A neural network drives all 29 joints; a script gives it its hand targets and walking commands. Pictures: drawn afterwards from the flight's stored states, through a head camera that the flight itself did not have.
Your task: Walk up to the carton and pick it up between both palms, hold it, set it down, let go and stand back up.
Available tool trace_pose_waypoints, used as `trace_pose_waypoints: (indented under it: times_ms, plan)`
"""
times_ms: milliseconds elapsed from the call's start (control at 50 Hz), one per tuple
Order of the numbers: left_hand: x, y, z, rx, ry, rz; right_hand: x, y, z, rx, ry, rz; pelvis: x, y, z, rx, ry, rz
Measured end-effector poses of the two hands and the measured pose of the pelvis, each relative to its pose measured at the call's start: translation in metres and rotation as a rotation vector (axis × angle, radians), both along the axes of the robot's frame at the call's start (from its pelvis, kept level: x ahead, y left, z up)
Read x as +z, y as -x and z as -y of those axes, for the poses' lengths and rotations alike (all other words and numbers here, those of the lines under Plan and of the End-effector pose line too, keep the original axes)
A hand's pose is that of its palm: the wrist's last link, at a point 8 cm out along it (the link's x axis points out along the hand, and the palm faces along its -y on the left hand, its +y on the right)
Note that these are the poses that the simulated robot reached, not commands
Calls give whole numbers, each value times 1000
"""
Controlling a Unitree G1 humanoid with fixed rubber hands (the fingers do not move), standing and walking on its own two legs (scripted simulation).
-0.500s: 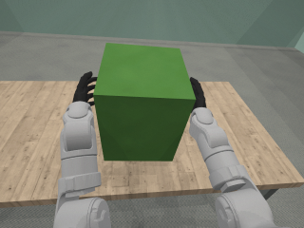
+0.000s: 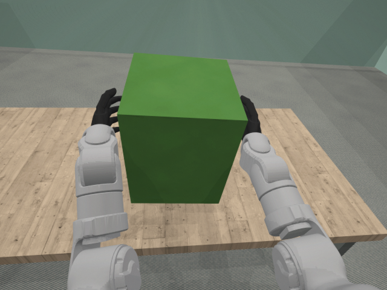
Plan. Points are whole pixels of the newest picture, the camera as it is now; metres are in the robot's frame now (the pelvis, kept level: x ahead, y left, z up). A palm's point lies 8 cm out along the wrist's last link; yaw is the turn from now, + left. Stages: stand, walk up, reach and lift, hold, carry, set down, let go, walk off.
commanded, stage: hold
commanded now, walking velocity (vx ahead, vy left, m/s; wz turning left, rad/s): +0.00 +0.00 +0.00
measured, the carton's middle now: (178, 132) +0.41 +0.00 +0.17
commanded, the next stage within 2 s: none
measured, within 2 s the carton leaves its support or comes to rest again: neither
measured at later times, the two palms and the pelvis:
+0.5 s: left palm (104, 129) +0.36 +0.15 +0.21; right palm (250, 134) +0.36 -0.14 +0.19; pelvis +0.00 +0.00 +0.00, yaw +0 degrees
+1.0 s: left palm (103, 129) +0.36 +0.15 +0.21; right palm (250, 133) +0.36 -0.14 +0.19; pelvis +0.00 +0.00 +0.00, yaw +0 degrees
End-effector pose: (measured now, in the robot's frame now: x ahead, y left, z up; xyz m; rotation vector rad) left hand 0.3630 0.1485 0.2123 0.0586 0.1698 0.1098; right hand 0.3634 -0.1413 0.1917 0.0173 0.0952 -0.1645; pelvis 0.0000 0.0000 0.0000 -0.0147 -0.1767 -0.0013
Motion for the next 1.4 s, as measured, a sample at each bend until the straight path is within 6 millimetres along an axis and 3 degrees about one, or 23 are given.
trace_pose_waypoints:
  times_ms: [1400]
  plan:
    - [0,2,1,1,-9,6,1,1,1,4,-3,6,0,-2,4,6,-1,1]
